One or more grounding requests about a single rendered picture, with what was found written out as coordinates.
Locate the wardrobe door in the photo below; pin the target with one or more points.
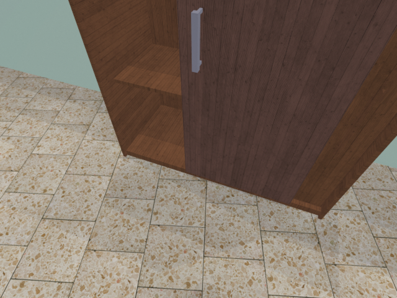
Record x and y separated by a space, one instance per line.
276 78
361 125

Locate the handle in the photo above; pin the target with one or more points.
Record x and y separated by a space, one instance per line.
195 35
389 93

